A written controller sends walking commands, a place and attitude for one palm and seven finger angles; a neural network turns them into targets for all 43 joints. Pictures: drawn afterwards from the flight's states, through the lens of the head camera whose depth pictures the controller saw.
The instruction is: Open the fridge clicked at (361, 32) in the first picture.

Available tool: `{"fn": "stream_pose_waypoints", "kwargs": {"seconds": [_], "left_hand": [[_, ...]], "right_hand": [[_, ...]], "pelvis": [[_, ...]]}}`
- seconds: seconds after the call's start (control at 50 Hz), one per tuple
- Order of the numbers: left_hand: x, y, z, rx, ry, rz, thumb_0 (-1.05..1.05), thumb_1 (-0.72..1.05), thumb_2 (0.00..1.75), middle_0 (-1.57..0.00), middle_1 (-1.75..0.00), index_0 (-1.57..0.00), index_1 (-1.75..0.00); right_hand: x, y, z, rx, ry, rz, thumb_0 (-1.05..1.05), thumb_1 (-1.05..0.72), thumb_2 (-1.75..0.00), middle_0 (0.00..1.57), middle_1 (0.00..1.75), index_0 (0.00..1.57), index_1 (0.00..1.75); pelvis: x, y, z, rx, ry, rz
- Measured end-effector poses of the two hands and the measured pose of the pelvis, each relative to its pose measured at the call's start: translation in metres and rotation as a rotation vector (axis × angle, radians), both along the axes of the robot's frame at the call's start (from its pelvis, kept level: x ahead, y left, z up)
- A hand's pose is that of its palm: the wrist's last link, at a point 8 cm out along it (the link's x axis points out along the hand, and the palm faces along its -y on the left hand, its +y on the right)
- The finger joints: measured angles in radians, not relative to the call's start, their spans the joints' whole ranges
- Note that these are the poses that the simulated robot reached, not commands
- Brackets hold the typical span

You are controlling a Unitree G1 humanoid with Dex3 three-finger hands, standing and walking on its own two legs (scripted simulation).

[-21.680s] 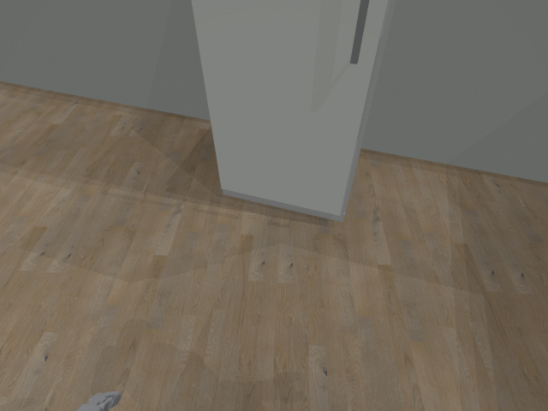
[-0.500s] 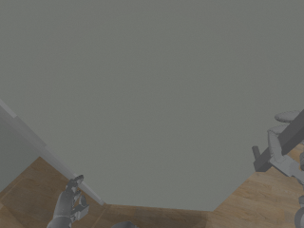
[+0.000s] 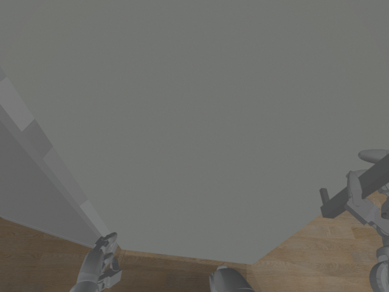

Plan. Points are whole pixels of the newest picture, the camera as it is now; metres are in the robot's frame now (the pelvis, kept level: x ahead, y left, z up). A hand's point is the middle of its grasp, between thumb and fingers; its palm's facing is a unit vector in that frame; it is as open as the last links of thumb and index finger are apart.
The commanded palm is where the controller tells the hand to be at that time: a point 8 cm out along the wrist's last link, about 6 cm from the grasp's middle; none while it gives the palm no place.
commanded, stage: stop walking and hold the door back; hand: right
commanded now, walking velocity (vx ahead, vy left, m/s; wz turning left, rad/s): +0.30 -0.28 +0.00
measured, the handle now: out of the picture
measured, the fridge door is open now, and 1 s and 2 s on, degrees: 80 72 76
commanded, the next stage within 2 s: loosen the grip on the handle in 1.46 s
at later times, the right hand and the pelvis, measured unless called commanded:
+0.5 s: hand (356, 189) +0.25 -0.23 +0.16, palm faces +0.33 +0.92 -0.21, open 5.7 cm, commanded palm +0.24 -0.28 +0.14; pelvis -0.15 +0.01 +0.00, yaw -6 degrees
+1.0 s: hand (341, 154) +0.32 -0.23 +0.17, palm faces +0.37 +0.91 -0.19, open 5.5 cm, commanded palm +0.26 -0.29 +0.14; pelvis -0.14 +0.04 -0.01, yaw -3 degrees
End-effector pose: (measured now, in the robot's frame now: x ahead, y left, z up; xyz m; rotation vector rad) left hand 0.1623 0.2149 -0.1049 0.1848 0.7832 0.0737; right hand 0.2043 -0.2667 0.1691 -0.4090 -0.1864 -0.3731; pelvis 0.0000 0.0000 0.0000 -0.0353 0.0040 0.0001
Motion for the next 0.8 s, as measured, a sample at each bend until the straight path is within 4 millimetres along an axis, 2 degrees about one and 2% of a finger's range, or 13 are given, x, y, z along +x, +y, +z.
{"fn": "stream_pose_waypoints", "kwargs": {"seconds": [0.06, 0.16, 0.3, 0.36, 0.44, 0.54, 0.62, 0.68, 0.74, 0.8], "left_hand": [[-0.014, 0.022, 0.001, 0.044, 0.03, -0.016, 0.01, 0.9, 0.9, -0.2, -0.3, -0.2, -0.3], [-0.028, 0.049, 0.009, 0.078, 0.003, -0.03, 0.01, 0.9, 0.9, -0.2, -0.3, -0.2, -0.3], [-0.058, 0.059, 0.027, 0.1, -0.041, -0.043, 0.01, 0.9, 0.9, -0.2, -0.3, -0.2, -0.3], [-0.081, 0.056, 0.032, 0.111, -0.03, -0.045, 0.01, 0.9, 0.9, -0.2, -0.3, -0.2, -0.3], [-0.122, 0.047, 0.033, 0.125, 0.008, -0.03, 0.01, 0.9, 0.9, -0.2, -0.3, -0.2, -0.3], [-0.185, 0.037, 0.013, 0.117, 0.065, 0.022, 0.01, 0.9, 0.9, -0.2, -0.3, -0.2, -0.3], [-0.24, 0.028, -0.005, 0.075, 0.247, 0.045, 0.01, 0.9, 0.9, -0.2, -0.3, -0.2, -0.3], [-0.272, 0.028, -0.012, 0.064, 0.366, 0.057, 0.01, 0.9, 0.9, -0.2, -0.3, -0.2, -0.3], [-0.291, 0.035, -0.016, 0.064, 0.431, 0.073, 0.01, 0.9, 0.9, -0.2, -0.3, -0.21, -0.3], [-0.296, 0.052, -0.024, 0.066, 0.444, 0.089, 0.01, 0.9, 0.9, -0.2, -0.3, -0.21, -0.3]], "right_hand": [[-0.008, 0.003, -0.001, 0.012, -0.009, -0.034, -0.07, -0.61, -0.79, 0.46, 1.4, 0.31, 1.38], [-0.009, 0.006, 0.0, 0.052, -0.014, -0.062, -0.06, -0.6, -0.8, 0.46, 1.4, 0.37, 1.39], [-0.004, 0.007, 0.001, 0.143, -0.01, -0.048, -0.02, -0.64, -0.8, 0.46, 1.4, 0.4, 1.4], [-0.001, 0.005, 0.001, 0.164, -0.007, -0.025, -0.02, -0.65, -0.8, 0.46, 1.4, 0.4, 1.4], [0.005, 0.002, 0.002, 0.178, 0.005, 0.022, -0.01, -0.65, -0.8, 0.46, 1.4, 0.42, 1.4], [0.017, -0.004, 0.005, 0.164, 0.033, 0.076, -0.01, -0.65, -0.79, 0.46, 1.4, 0.42, 1.4], [0.026, -0.005, 0.008, 0.172, 0.107, 0.082, -0.03, -0.66, -0.79, 0.46, 1.4, 0.43, 1.4], [0.034, -0.006, 0.009, 0.185, 0.151, 0.068, -0.04, -0.66, -0.78, 0.46, 1.4, 0.43, 1.4], [0.044, -0.006, 0.01, 0.19, 0.172, 0.047, -0.05, -0.66, -0.77, 0.46, 1.4, 0.44, 1.4], [0.055, -0.005, 0.01, 0.19, 0.165, 0.013, -0.05, -0.65, -0.78, 0.46, 1.4, 0.45, 1.4]], "pelvis": [[-0.011, 0.011, 0.004, -0.034, -0.016, -0.054], [-0.037, 0.023, 0.006, -0.052, -0.036, -0.105], [-0.084, 0.026, 0.01, -0.053, -0.033, -0.114], [-0.105, 0.024, 0.011, -0.052, -0.022, -0.111], [-0.129, 0.017, 0.011, -0.033, -0.01, -0.102], [-0.158, 0.007, 0.0, 0.027, -0.043, -0.098], [-0.163, 0.008, 0.004, 0.056, -0.03, -0.117], [-0.162, 0.014, 0.007, 0.073, -0.01, -0.11], [-0.159, 0.023, 0.006, 0.078, 0.003, -0.084], [-0.154, 0.037, -0.002, 0.067, 0.01, -0.065]]}}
